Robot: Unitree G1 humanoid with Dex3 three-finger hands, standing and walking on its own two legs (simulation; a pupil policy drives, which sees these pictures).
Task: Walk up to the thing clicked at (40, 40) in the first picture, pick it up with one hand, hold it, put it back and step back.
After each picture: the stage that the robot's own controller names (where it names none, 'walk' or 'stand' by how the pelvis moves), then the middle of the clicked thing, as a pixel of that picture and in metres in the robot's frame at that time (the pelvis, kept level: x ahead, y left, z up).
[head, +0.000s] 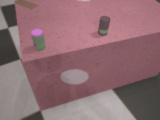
stand; (38, 40) +0.73 +0.26 -0.09
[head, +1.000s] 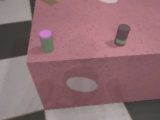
walk; (46, 41) +0.66 +0.24 -0.08
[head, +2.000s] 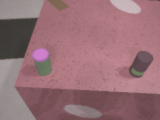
stand; (42, 62) +0.48 +0.19 -0.05
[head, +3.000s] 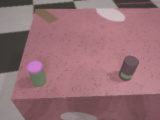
stand; (37, 74) +0.47 +0.21 -0.08
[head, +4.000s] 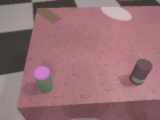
stand; (44, 80) +0.41 +0.18 -0.07
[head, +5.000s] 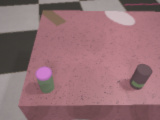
stand; (45, 80) +0.43 +0.17 -0.09
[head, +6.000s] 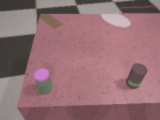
stand; (43, 81) +0.43 +0.19 -0.09
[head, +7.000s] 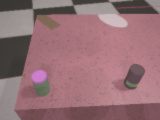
stand; (41, 83) +0.42 +0.19 -0.09
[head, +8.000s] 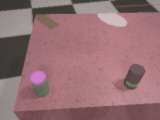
stand; (40, 84) +0.42 +0.20 -0.09
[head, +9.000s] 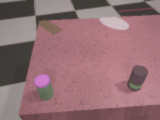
rise first; (44, 87) +0.41 +0.20 -0.09
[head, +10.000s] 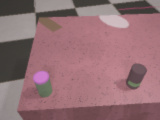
go down; (43, 84) +0.42 +0.20 -0.09
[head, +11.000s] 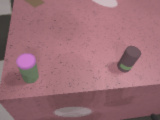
go down; (28, 69) +0.44 +0.19 -0.05
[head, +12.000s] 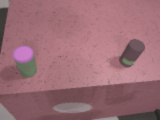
go down; (26, 62) +0.44 +0.19 -0.02
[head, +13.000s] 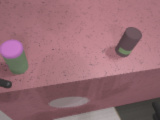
close in; (15, 58) +0.44 +0.20 +0.01
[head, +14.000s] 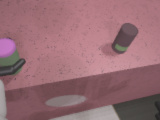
lift; (8, 58) +0.44 +0.20 +0.02
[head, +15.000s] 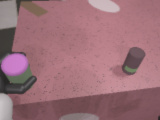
lift; (19, 74) +0.34 +0.19 +0.10
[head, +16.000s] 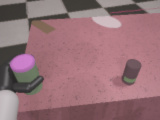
hold; (27, 75) +0.33 +0.18 +0.13
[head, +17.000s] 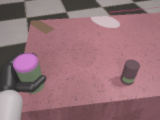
hold; (30, 74) +0.33 +0.17 +0.13
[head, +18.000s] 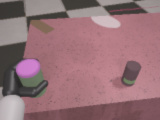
hold; (32, 79) +0.33 +0.16 +0.10
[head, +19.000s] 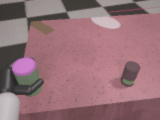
crouch; (28, 77) +0.33 +0.18 +0.10
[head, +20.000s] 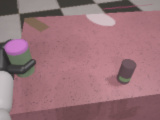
crouch; (21, 59) +0.40 +0.20 +0.12
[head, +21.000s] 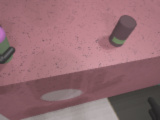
lower; out of the picture +0.47 +0.21 +0.02
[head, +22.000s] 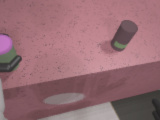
lower; (5, 54) +0.45 +0.20 +0.02
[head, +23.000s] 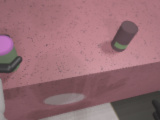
lower; (5, 55) +0.44 +0.20 +0.02
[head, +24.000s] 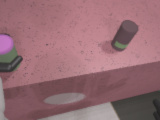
lower; (6, 54) +0.44 +0.20 +0.02
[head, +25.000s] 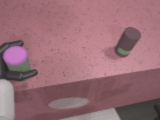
open; (19, 64) +0.42 +0.18 +0.01
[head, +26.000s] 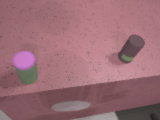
sink last; (26, 68) +0.41 +0.17 -0.01
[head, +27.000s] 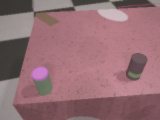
stand; (42, 81) +0.42 +0.19 -0.03
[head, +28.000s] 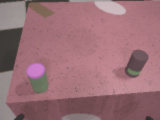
stand; (38, 78) +0.40 +0.18 -0.02
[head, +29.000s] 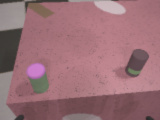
stand; (38, 79) +0.40 +0.18 -0.02
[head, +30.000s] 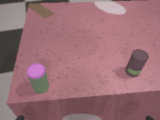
stand; (38, 79) +0.40 +0.18 -0.02
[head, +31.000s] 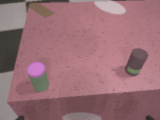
stand; (38, 77) +0.41 +0.18 -0.02
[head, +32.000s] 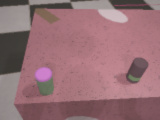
stand; (45, 81) +0.41 +0.17 -0.06
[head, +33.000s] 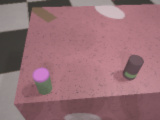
walk; (43, 81) +0.41 +0.18 -0.08
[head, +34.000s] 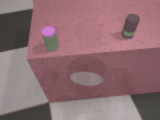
walk; (50, 39) +0.61 +0.18 -0.07
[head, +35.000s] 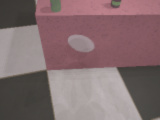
walk; (55, 1) +0.96 +0.17 -0.07
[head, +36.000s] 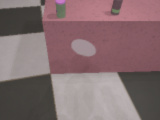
stand; (60, 8) +1.03 +0.17 -0.08
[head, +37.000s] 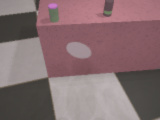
stand; (53, 13) +1.03 +0.20 -0.09
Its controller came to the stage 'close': yes
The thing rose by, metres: 0.21
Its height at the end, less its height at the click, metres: +0.00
